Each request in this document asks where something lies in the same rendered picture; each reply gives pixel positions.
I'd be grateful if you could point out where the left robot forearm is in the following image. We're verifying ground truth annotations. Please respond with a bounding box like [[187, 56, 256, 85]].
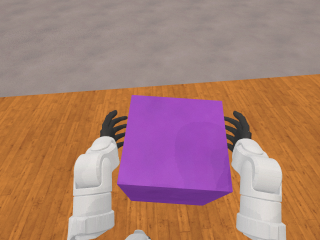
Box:
[[67, 136, 120, 240]]

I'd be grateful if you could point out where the carton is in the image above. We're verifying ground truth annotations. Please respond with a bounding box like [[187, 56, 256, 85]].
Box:
[[117, 95, 233, 206]]

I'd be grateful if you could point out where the robot right hand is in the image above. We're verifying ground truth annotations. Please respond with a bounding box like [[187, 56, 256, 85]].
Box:
[[224, 111, 252, 152]]

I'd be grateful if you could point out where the robot left hand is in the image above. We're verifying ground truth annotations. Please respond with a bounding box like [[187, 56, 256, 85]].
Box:
[[100, 110, 128, 149]]

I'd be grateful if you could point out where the left robot shin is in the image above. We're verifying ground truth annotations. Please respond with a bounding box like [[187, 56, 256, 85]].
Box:
[[134, 229, 147, 237]]

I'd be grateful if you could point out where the right robot forearm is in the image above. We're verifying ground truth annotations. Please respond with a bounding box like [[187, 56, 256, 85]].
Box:
[[231, 138, 287, 240]]

